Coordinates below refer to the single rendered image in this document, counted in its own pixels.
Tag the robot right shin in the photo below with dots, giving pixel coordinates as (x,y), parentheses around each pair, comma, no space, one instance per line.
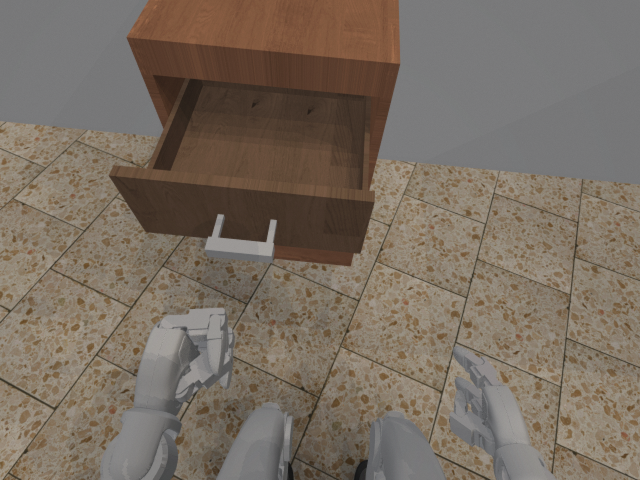
(370,473)

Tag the handle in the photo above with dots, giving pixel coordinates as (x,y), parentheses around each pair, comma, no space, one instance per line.
(240,249)

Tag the right robot forearm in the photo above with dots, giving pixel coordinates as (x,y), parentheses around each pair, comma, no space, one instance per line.
(520,462)

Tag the robot left thigh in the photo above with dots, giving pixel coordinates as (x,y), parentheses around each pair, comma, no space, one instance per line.
(264,441)

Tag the robot left hand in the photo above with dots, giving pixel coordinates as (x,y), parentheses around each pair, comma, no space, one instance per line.
(174,345)

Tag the left robot forearm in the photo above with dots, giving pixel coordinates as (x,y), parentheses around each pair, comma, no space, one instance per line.
(145,449)

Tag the cabinet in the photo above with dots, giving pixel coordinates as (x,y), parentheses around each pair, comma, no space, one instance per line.
(338,46)

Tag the robot right hand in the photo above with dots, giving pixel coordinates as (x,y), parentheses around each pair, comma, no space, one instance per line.
(494,407)

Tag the drawer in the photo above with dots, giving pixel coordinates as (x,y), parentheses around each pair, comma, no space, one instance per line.
(254,153)

